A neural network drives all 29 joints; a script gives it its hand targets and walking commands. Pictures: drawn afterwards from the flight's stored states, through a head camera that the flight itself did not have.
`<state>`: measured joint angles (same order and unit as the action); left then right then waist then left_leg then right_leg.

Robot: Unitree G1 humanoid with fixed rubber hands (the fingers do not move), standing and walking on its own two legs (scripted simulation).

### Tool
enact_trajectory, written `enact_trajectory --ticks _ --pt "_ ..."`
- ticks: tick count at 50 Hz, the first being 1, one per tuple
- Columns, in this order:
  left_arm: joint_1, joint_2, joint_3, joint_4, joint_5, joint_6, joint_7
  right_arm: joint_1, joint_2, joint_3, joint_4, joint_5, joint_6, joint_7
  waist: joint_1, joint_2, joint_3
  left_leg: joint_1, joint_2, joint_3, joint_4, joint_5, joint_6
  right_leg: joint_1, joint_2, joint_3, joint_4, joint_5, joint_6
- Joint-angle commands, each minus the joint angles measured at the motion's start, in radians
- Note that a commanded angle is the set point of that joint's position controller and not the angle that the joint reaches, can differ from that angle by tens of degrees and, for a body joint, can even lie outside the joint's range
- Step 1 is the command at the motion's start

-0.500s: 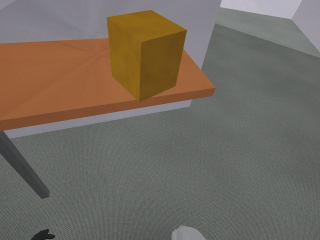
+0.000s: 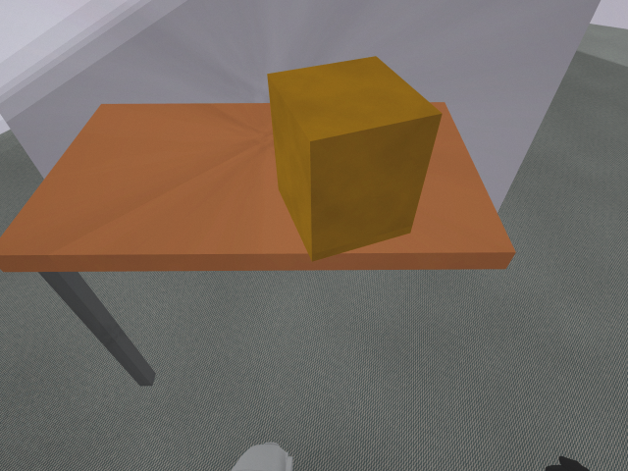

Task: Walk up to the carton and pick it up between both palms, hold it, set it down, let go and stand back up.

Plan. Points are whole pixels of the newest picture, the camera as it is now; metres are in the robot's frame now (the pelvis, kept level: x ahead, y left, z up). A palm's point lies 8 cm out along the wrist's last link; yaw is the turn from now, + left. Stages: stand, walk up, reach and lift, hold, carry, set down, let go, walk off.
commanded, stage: walk up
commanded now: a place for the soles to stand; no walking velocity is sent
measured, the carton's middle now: (343, 159) +0.61 +0.00 +0.07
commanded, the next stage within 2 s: none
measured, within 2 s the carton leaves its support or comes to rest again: neither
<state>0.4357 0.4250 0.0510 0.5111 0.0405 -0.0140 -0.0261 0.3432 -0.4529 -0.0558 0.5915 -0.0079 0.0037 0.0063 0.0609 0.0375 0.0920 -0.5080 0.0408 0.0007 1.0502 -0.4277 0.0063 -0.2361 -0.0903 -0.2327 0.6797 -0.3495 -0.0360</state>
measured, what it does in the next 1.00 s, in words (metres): walks ahead: left foot, then right foot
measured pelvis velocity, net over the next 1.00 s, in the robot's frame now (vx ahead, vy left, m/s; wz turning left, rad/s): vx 0.14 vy -0.09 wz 0.21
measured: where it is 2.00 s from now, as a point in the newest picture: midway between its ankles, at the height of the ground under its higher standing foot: outside the picture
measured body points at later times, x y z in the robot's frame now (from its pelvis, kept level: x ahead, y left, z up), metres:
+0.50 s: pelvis +0.13 -0.08 -0.03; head +0.14 -0.07 +0.42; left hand +0.24 +0.24 -0.11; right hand +0.27 -0.40 -0.10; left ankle +0.13 +0.10 -0.71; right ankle +0.22 -0.21 -0.72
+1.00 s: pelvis +0.14 -0.09 +0.01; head +0.16 -0.10 +0.46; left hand +0.21 +0.25 -0.08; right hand +0.31 -0.39 -0.10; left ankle +0.12 +0.06 -0.72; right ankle +0.22 -0.21 -0.72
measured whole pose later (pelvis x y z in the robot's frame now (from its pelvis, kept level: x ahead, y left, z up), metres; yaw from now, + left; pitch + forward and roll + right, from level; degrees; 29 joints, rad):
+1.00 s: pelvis +0.14 -0.09 +0.01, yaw +12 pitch -5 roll +1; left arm 0.15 0.44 -0.02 0.79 -0.02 0.01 -0.02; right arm 0.18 -0.44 -0.02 0.88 0.02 0.02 0.01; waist 0.01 0.01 0.11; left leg -0.20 0.00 -0.09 0.59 -0.31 -0.04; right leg -0.28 -0.13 -0.12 0.62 -0.25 0.02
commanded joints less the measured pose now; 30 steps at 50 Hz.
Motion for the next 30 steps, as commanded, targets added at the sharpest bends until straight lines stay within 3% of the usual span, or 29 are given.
enact_trajectory --ticks 1,2,3,4,5,6,7,8,9,10,11,12,13,14,16,17,18,19,20,21,22,23,24,25,26,27,28,29,30 --pt "-0.061 0.231 0.093 -0.114 -0.002 -0.021 0.002 -0.048 -0.161 -0.063 -0.137 -0.007 -0.027 0.011 -0.002 -0.218 0.058 0.024 0.040 -0.005 -0.237 0.057 0.017 -0.044 -0.281 0.284 -0.413 -0.198 -0.191" --pt "-0.078 0.226 0.087 -0.119 0.008 -0.015 -0.005 -0.039 -0.160 -0.061 -0.126 0.006 -0.033 0.006 -0.008 -0.240 0.039 0.084 0.021 0.022 -0.283 0.092 0.014 -0.073 -0.252 0.237 -0.379 -0.208 -0.182" --pt "-0.095 0.227 0.079 -0.125 0.003 -0.009 -0.008 0.002 -0.149 -0.062 -0.114 0.003 -0.034 0.005 -0.052 -0.175 0.022 0.192 -0.008 0.043 -0.303 0.154 0.021 -0.135 -0.256 0.225 -0.341 -0.220 -0.163" --pt "-0.096 0.214 0.075 -0.114 -0.002 0.001 -0.013 0.040 -0.177 -0.071 -0.093 0.013 -0.038 -0.004 -0.066 -0.134 0.044 0.300 -0.031 0.050 -0.390 0.143 0.023 -0.204 -0.233 0.184 -0.241 -0.270 -0.137" --pt "-0.072 0.183 0.061 -0.123 0.005 0.004 -0.021 0.091 -0.198 -0.084 -0.088 -0.003 -0.044 -0.012 -0.082 -0.041 -0.029 0.424 -0.062 0.036 -0.406 0.136 0.035 -0.246 -0.225 0.167 -0.131 -0.275 -0.119" --pt "-0.043 0.167 0.052 -0.121 0.003 0.008 -0.027 0.143 -0.246 -0.107 -0.067 -0.001 -0.052 -0.026 -0.122 0.064 -0.057 0.535 -0.039 -0.050 -0.431 0.059 0.057 -0.343 -0.141 0.094 0.070 -0.252 -0.073" --pt "-0.069 0.146 0.055 -0.131 0.006 0.012 -0.035 0.197 -0.286 -0.124 -0.080 -0.011 -0.050 -0.042 -0.181 0.194 -0.066 0.595 0.139 -0.345 -0.542 -0.169 0.141 -0.486 -0.058 0.037 0.319 -0.239 -0.032" --pt "-0.100 0.194 0.071 -0.164 -0.004 0.026 -0.035 0.229 -0.340 -0.134 -0.117 -0.012 -0.053 -0.061 -0.180 0.198 -0.072 0.519 0.344 -0.839 -0.763 -0.308 0.253 -0.564 0.035 0.129 0.503 -0.328 0.002" --pt "-0.142 0.267 0.107 -0.198 0.007 0.053 -0.025 0.173 -0.321 -0.142 -0.124 -0.013 -0.043 -0.080 -0.166 0.103 -0.014 0.416 0.409 -0.884 -0.794 -0.430 0.323 -0.553 -0.040 0.258 0.618 -0.298 0.016" --pt "-0.124 0.293 0.108 -0.196 0.013 0.061 -0.029 0.188 -0.310 -0.126 -0.131 -0.010 -0.046 -0.089 -0.162 0.037 0.000 0.354 0.383 -0.873 -0.776 -0.355 0.320 -0.525 -0.043 0.279 0.626 -0.272 0.025" --pt "-0.106 0.252 0.095 -0.176 -0.002 0.057 -0.023 0.143 -0.304 -0.112 -0.151 -0.017 -0.055 -0.094 -0.120 0.037 0.033 0.350 0.368 -0.742 -0.748 -0.206 0.307 -0.540 -0.042 0.289 0.636 -0.239 0.016" --pt "-0.054 0.263 0.091 -0.142 -0.006 0.047 -0.017 0.079 -0.303 -0.112 -0.156 -0.018 -0.056 -0.091 -0.089 0.076 -0.014 0.362 0.299 -0.601 -0.686 -0.152 0.286 -0.490 -0.041 0.305 0.561 -0.223 0.024" --pt "0.009 0.248 0.085 -0.104 0.000 0.039 -0.010 0.059 -0.284 -0.105 -0.164 -0.007 -0.058 -0.087 -0.079 0.100 -0.029 0.305 0.281 -0.492 -0.651 -0.048 0.259 -0.414 -0.047 0.284 0.528 -0.202 0.028" --pt "-0.030 0.224 0.078 -0.099 -0.019 0.042 -0.007 0.020 -0.272 -0.083 -0.164 -0.015 -0.060 -0.083 -0.076 0.100 -0.022 0.222 0.253 -0.440 -0.602 0.125 0.262 -0.352 -0.038 0.301 0.499 -0.193 0.030" --pt "-0.004 0.205 0.068 -0.094 -0.016 0.046 0.000 -0.040 -0.248 -0.067 -0.181 -0.015 -0.064 -0.073 -0.048 0.216 -0.004 0.100 0.256 -0.360 -0.538 0.445 0.251 -0.217 -0.059 0.303 0.402 -0.131 0.032" --pt "-0.011 0.197 0.069 -0.088 -0.020 0.042 0.003 -0.041 -0.234 -0.055 -0.175 -0.012 -0.060 -0.071 -0.054 0.197 -0.027 0.079 0.218 -0.336 -0.499 0.517 0.226 -0.180 -0.029 0.272 0.315 -0.106 0.028" --pt "0.004 0.197 0.067 -0.085 -0.025 0.041 0.006 -0.083 -0.237 -0.049 -0.189 -0.004 -0.049 -0.061 -0.048 0.263 -0.029 0.040 0.183 -0.246 -0.441 0.532 0.178 -0.086 -0.039 0.253 0.201 -0.073 0.032" --pt "0.009 0.200 0.071 -0.062 -0.030 0.036 0.003 -0.114 -0.225 -0.040 -0.190 0.006 -0.038 -0.055 -0.039 0.303 -0.064 0.000 0.126 -0.161 -0.375 0.516 0.152 0.011 -0.005 0.180 0.120 0.035 0.021" --pt "0.064 0.201 0.080 -0.034 -0.030 0.027 0.010 -0.155 -0.237 -0.043 -0.188 0.012 -0.027 -0.048 0.009 0.298 -0.089 -0.055 0.116 -0.148 -0.307 0.394 0.110 0.134 0.040 0.138 0.008 0.170 0.012" --pt "0.036 0.235 0.079 -0.026 -0.036 0.020 0.014 -0.110 -0.217 -0.038 -0.180 0.021 -0.016 -0.040 -0.003 0.139 -0.158 -0.024 0.062 -0.095 -0.202 0.278 0.072 0.187 0.051 0.151 -0.059 0.230 0.010" --pt "0.001 0.331 0.101 -0.029 -0.032 0.015 0.024 -0.072 -0.169 -0.027 -0.166 0.033 -0.011 -0.036 -0.001 -0.085 -0.172 -0.075 -0.010 -0.066 -0.044 0.113 0.007 0.180 -0.094 0.382 -0.141 0.248 -0.020" --pt "-0.110 0.363 0.091 -0.089 -0.044 0.010 0.022 0.013 -0.132 -0.016 -0.157 0.030 0.004 -0.038 -0.068 -0.206 -0.175 -0.005 -0.037 -0.056 0.008 -0.152 -0.037 -0.006 -0.316 0.684 -0.271 0.083 -0.143" --pt "-0.178 0.362 0.091 -0.102 -0.049 0.010 0.029 -0.025 -0.213 -0.051 -0.138 0.044 0.028 -0.052 -0.038 -0.256 -0.112 0.108 -0.003 -0.131 0.066 -0.233 -0.020 -0.188 -0.394 0.741 -0.308 -0.146 -0.234" --pt "-0.244 0.306 0.076 -0.093 -0.048 0.002 0.028 0.013 -0.237 -0.052 -0.111 0.025 0.027 -0.056 -0.088 -0.200 -0.053 0.164 0.010 -0.141 0.043 -0.197 -0.015 -0.295 -0.355 0.708 -0.282 -0.229 -0.218" --pt "-0.254 0.287 0.060 -0.092 -0.047 0.003 0.030 0.009 -0.246 -0.057 -0.078 0.018 0.016 -0.051 -0.084 -0.138 0.005 0.165 -0.015 -0.095 -0.017 -0.168 -0.010 -0.293 -0.295 0.609 -0.275 -0.151 -0.185" --pt "-0.247 0.287 0.060 -0.067 -0.046 0.005 0.035 0.032 -0.243 -0.059 -0.050 0.016 0.006 -0.042 -0.088 -0.191 -0.054 0.134 -0.015 -0.080 -0.083 -0.156 0.008 -0.186 -0.256 0.519 -0.217 -0.054 -0.160" --pt "-0.252 0.285 0.054 -0.062 -0.052 0.003 0.033 0.041 -0.244 -0.059 -0.023 0.011 -0.001 -0.041 -0.084 -0.189 -0.039 0.145 0.004 -0.059 -0.180 -0.042 0.015 -0.150 -0.239 0.458 -0.168 0.092 -0.123" --pt "-0.263 0.290 0.049 -0.039 -0.054 0.007 0.028 0.048 -0.224 -0.051 -0.007 0.016 -0.013 -0.037 -0.108 -0.220 -0.067 0.237 0.020 -0.063 -0.306 0.067 0.014 -0.180 -0.190 0.377 -0.118 0.152 -0.076" --pt "-0.267 0.266 0.029 -0.034 -0.049 0.009 0.027 -0.007 -0.233 -0.044 -0.006 0.012 -0.021 -0.039 -0.080 -0.171 -0.052 0.245 0.058 -0.158 -0.403 0.215 0.017 -0.164 -0.172 0.341 -0.028 0.242 -0.047"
